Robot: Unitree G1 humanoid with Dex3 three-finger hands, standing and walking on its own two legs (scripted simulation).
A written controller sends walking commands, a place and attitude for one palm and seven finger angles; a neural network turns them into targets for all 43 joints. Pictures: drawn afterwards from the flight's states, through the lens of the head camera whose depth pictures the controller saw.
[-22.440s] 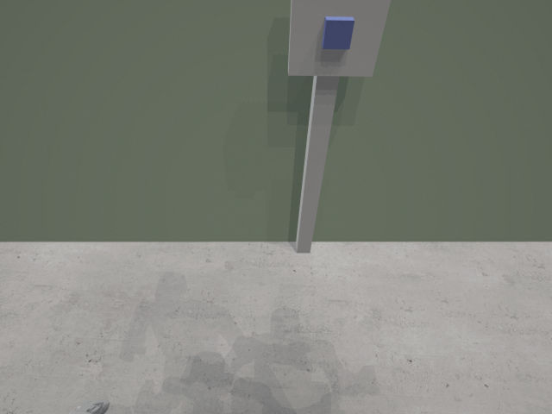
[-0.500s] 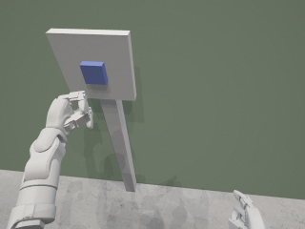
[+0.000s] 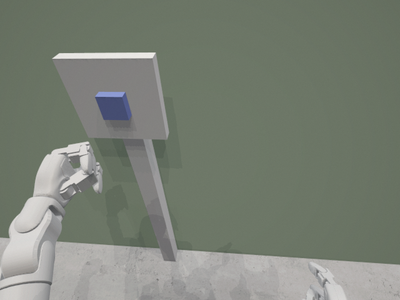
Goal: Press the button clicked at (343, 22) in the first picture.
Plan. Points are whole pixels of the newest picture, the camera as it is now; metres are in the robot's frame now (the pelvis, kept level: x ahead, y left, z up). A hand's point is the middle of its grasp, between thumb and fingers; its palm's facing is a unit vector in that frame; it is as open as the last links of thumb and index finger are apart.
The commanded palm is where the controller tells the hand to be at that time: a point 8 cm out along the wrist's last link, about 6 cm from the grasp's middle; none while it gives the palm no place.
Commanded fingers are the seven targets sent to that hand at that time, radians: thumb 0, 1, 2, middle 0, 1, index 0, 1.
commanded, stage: draw the hand back to the body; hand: left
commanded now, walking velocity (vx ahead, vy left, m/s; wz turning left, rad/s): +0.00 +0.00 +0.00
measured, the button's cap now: (114, 105) +0.48 +0.23 +0.18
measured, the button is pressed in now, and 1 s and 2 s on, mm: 0 0 0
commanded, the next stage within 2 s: step back with the hand held close in 1.08 s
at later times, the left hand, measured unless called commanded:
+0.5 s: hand (59, 202) +0.22 +0.24 +0.17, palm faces +0.36 -0.89 -0.29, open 3.1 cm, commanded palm +0.17 +0.28 +0.18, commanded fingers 0.00 0.90 0.90 -1.30 -1.50 -1.30 -1.50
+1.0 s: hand (37, 217) +0.19 +0.26 +0.17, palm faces +0.41 -0.84 -0.37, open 3.1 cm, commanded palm +0.14 +0.30 +0.18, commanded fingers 0.00 0.90 0.90 -1.30 -1.50 -1.30 -1.50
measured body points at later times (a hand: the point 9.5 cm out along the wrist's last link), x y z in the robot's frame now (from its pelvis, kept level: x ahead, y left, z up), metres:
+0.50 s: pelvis -0.01 +0.02 +0.01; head -0.02 -0.01 +0.46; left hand +0.20 +0.29 +0.18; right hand +0.18 -0.19 -0.08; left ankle +0.05 +0.13 -0.73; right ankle -0.05 -0.10 -0.73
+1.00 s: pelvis +0.01 +0.02 +0.01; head -0.01 +0.00 +0.46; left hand +0.16 +0.30 +0.19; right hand +0.21 -0.20 -0.07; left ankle +0.05 +0.13 -0.73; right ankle -0.05 -0.10 -0.73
